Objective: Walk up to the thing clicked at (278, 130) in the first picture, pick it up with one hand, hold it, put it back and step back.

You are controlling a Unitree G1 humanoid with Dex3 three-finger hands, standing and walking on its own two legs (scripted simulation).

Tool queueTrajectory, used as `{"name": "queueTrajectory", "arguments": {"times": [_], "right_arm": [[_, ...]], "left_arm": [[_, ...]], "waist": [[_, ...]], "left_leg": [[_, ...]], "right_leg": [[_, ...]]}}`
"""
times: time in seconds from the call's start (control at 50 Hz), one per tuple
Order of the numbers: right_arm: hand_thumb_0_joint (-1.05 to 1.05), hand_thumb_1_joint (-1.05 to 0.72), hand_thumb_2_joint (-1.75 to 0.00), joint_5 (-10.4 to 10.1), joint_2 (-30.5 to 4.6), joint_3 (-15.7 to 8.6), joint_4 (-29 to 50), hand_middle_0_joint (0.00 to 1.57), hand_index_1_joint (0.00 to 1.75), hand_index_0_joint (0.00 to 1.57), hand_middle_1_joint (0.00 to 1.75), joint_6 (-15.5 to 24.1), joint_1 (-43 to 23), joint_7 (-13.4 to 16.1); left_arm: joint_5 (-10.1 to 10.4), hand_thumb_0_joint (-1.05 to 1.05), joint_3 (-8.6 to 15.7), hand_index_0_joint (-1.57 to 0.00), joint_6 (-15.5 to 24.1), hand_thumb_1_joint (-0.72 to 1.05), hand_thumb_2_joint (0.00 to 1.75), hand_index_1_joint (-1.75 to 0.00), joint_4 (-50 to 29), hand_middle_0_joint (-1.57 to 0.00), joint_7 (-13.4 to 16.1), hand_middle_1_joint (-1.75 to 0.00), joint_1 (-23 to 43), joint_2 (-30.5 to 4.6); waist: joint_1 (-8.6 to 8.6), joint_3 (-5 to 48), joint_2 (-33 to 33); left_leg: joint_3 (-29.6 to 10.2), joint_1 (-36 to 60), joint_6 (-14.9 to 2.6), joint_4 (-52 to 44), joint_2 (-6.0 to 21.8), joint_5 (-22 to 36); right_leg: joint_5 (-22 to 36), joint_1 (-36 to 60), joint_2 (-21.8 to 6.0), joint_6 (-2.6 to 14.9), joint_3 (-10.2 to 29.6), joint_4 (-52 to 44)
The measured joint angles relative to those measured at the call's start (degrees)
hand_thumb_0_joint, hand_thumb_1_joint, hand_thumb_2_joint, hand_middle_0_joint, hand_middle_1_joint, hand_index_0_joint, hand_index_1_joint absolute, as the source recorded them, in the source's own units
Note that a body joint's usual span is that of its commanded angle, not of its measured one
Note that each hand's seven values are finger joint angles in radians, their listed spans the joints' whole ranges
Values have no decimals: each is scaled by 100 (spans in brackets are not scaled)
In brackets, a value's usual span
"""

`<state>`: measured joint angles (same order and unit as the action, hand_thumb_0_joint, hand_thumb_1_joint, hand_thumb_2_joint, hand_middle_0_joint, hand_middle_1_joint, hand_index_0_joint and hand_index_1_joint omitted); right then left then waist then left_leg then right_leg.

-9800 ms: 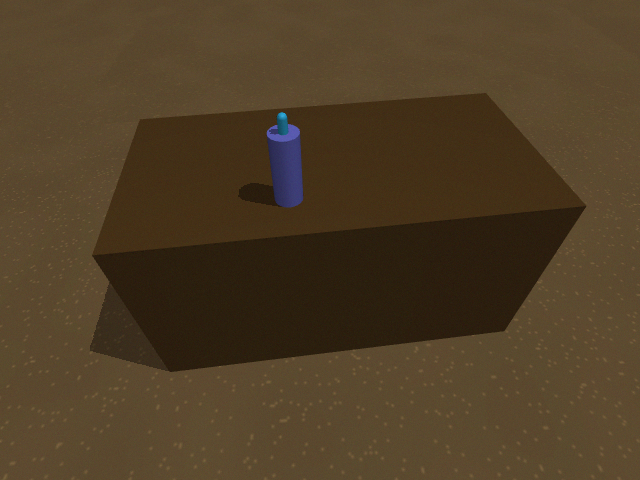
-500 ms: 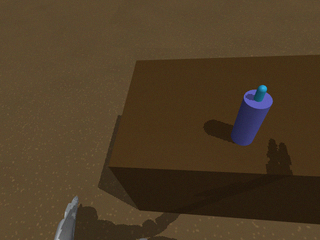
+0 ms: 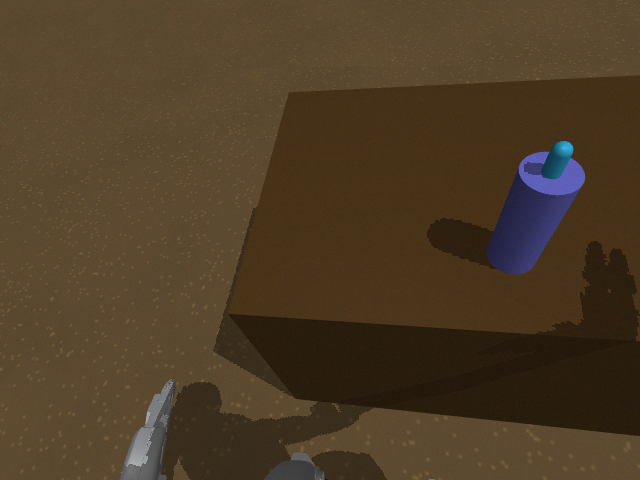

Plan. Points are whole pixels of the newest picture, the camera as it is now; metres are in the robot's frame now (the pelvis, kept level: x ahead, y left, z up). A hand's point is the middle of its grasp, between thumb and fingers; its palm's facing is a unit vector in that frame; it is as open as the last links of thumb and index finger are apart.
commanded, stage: go down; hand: right
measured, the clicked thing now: (533, 209) +0.51 -0.22 +0.00
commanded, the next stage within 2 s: approach in 1.34 s
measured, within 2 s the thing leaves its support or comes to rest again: neither
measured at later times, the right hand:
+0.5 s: hand out of the picture +0.40 -0.40 +0.09, palm faces +0.27 +0.96 +0.01, open 17.5 cm
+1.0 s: hand out of the picture +0.41 -0.41 +0.09, palm faces +0.28 +0.96 +0.00, open 17.6 cm
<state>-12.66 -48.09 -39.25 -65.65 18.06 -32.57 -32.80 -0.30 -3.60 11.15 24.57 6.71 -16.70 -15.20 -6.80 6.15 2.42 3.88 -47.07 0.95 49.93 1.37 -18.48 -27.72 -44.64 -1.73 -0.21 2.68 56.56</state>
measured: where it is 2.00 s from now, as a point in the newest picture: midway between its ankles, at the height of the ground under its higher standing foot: outside the picture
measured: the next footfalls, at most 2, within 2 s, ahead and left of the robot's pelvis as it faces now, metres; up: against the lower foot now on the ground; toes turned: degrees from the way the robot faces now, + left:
none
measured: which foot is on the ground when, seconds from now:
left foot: down 0.00-1.00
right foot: down 0.00-1.00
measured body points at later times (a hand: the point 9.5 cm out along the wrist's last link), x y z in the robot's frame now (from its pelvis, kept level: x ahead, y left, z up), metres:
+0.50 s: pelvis +0.01 +0.00 -0.01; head +0.11 -0.05 +0.43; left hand +0.16 +0.25 -0.04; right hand +0.38 -0.45 +0.09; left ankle +0.05 +0.14 -0.68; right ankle -0.01 -0.12 -0.68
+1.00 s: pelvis +0.00 +0.00 -0.01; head +0.11 -0.05 +0.43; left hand +0.15 +0.26 -0.04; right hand +0.39 -0.46 +0.10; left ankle +0.05 +0.14 -0.68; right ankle -0.01 -0.12 -0.68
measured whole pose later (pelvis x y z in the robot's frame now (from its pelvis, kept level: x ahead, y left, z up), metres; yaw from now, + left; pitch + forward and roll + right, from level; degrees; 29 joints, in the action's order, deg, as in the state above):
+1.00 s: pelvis +0.00 +0.00 -0.01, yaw +0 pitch +19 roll +4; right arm -9.9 -55.0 -42.8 -70.4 15.8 -37.2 -33.0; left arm -0.7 -3.4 9.0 17.9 5.7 -18.6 -16.5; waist -8.7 6.9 1.9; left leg 4.4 -51.6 1.0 52.2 0.8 -19.4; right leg -29.4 -49.8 -2.3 -0.2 3.4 60.3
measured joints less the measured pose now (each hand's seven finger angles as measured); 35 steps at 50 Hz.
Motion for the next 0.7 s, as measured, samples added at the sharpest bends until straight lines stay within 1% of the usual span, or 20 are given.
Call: {"name": "queueTrajectory", "arguments": {"times": [0.2, 0.38, 0.5, 0.6, 0.7], "right_arm": [[-1, 55, -6, 25, -128, -90, -36, 4, 5, 5, 5, -135, -45, 6], [-1, 55, -6, 80, -231, -183, -121, 5, 5, 5, 5, -145, -97, -21], [-1, 55, -6, 135, -370, -277, -246, 5, 5, 5, 5, -117, -195, -30], [-1, 56, -6, 166, -497, -308, -358, 4, 5, 5, 6, -103, -335, -49], [-1, 58, -7, 251, -666, -343, -465, 4, 6, 4, 6, -117, -486, -69]], "left_arm": [[-10, -1, 55, -6, -59, -55, 7, -6, -200, -6, -21, -5, -121, -65], [-28, -1, 13, -6, -101, -56, 8, -6, -257, -6, -30, -5, -98, -56], [-50, -1, -6, -6, -147, -56, 8, -6, -404, -6, -68, -5, -93, -46], [-56, -1, -8, -6, -102, -56, 8, -5, -462, -6, -79, -5, -124, -62], [-83, -1, -7, -6, -109, -56, 7, -5, -486, -6, -93, -5, -126, -82]], "waist": [[-44, 55, -34], [-69, 106, -40], [-97, 76, -41], [-131, 73, -3], [-191, 68, 9]], "left_leg": [[-7, -98, 26, -7, -20, -16], [9, -166, 29, 52, -35, -79], [39, -246, 18, 118, -41, -106], [56, -330, 6, 183, -37, -128], [73, -451, -5, 275, -44, -146]], "right_leg": [[-59, -123, -18, 22, -6, 60], [-131, -202, -33, 19, 14, 142], [-157, -293, -40, 10, 47, 217], [-168, -377, -38, 0, 68, 269], [-191, -505, -46, -13, 90, 374]]}}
